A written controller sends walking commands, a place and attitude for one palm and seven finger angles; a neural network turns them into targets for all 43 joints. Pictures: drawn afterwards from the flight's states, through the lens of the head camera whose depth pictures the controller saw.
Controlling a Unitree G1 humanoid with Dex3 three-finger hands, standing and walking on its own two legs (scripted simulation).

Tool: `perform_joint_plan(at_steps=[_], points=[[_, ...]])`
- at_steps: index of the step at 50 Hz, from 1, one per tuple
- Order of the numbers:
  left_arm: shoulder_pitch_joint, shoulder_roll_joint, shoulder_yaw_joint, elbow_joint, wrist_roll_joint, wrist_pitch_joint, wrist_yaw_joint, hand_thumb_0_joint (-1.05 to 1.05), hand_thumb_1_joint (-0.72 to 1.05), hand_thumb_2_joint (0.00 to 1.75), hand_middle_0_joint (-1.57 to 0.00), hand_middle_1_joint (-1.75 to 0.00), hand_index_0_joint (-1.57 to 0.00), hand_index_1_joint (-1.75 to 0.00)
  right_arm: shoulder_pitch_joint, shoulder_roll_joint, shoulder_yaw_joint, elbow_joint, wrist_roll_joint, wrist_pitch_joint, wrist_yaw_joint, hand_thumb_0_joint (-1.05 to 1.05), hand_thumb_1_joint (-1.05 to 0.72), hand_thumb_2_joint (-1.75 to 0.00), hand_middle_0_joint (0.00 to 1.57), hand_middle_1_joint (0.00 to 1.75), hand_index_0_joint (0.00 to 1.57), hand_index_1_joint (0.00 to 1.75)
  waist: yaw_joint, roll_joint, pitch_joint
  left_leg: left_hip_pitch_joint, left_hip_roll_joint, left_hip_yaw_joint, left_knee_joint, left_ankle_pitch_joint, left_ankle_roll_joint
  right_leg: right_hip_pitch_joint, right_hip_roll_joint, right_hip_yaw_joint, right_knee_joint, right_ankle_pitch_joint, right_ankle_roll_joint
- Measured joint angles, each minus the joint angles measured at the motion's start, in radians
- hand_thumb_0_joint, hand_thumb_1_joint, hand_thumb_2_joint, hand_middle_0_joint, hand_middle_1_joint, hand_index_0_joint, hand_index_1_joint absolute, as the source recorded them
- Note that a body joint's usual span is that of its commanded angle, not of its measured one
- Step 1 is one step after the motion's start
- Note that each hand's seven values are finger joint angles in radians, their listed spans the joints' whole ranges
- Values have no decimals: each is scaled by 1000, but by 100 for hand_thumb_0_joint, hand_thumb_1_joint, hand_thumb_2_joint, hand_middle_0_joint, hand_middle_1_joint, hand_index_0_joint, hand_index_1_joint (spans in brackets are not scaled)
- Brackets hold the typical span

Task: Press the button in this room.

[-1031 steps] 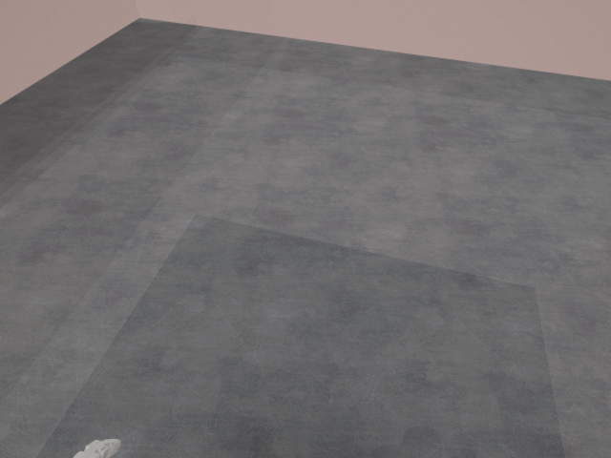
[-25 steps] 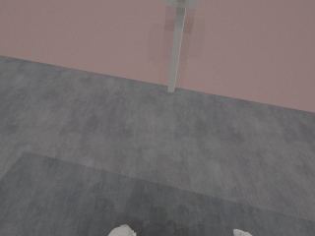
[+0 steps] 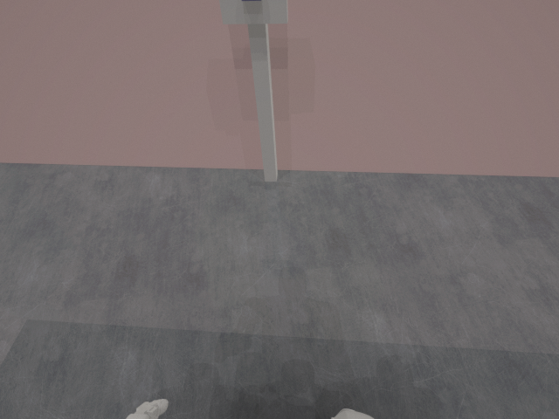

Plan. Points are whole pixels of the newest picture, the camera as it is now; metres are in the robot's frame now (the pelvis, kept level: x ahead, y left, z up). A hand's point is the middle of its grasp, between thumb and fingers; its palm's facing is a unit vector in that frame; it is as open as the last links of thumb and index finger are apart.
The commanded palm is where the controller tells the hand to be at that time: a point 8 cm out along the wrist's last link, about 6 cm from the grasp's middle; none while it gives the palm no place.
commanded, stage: stand and wait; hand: left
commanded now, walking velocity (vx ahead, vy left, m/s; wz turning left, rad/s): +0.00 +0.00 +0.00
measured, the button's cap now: out of the picture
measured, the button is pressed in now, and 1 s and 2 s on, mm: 0 0 0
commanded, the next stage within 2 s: look at it before walking up in 0.70 s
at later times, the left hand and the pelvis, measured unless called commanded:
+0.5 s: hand out of the picture +0.04 +0.18 -0.16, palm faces +0.07 -0.98 -0.19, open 7.3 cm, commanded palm none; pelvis +0.05 +0.01 +0.02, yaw +1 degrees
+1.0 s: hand out of the picture +0.05 +0.16 -0.16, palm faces +0.02 -0.99 -0.16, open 7.3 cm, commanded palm none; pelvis +0.07 +0.01 +0.02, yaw -1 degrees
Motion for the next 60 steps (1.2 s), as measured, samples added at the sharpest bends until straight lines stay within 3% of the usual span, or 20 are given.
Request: perform_joint_plan(at_steps=[2,5,9,14,18,23,33,43,60], points=[[-7,-17,-10,12,-4,0,5,0,91,90,-20,-30,-20,-30,-25,2,5,-5,4,13,-6,1,-92,-90,20,30,20,30,-6,6,8,-70,-17,-46,137,-42,3,27,4,-14,-19,2,-10],[-9,-41,-12,25,-11,11,18,-1,91,90,-20,-30,-20,-30,-60,7,13,-17,5,15,-8,1,-91,-90,20,30,19,30,3,6,2,-132,-24,-64,168,-1,3,74,13,-31,-82,20,-15],[-7,-35,-11,30,-9,25,25,-3,93,90,-20,-30,-20,-30,-103,16,22,-42,2,14,-8,1,-91,-90,20,30,19,30,25,4,-24,-151,-17,-62,60,81,2,111,33,-48,-145,41,-17],[23,-22,-7,55,-19,44,29,-2,93,90,-20,-30,-20,-30,-121,6,27,-41,-4,3,-15,2,-94,-90,20,30,20,30,40,-8,-53,-69,-15,-53,-179,238,15,127,51,-57,-135,22,-5],[69,11,-5,74,-16,61,27,-2,94,90,-20,-30,-20,-30,-105,17,37,-33,-3,0,-13,2,-94,-90,20,30,19,30,56,-52,-77,-14,-39,-32,-257,262,29,168,38,-40,-194,40,16],[142,10,-24,110,-15,56,25,-1,93,90,-20,-30,-20,-30,-103,13,41,-28,1,2,-14,2,-93,-90,20,30,20,30,67,-50,-77,32,-56,-17,-338,291,33,196,30,-29,-246,60,20],[243,-37,-44,166,-14,54,29,0,91,90,-20,-30,-20,-30,-91,28,49,-11,7,0,-13,1,-92,-90,20,30,20,30,65,-39,-53,53,-64,4,-372,289,40,201,28,-9,-261,56,29],[224,-70,-49,152,-13,45,36,0,90,90,-20,-30,-20,-30,-71,62,53,11,8,-7,-17,1,-91,-90,20,30,20,30,57,-40,-56,60,-65,10,-361,267,42,198,25,-1,-237,31,33],[188,-36,-39,124,-12,43,44,1,91,90,-20,-30,-20,-30,-55,64,48,13,7,-11,-19,1,-91,-90,20,30,20,30,46,-38,-59,72,-62,13,-352,244,39,204,26,3,-217,4,35]])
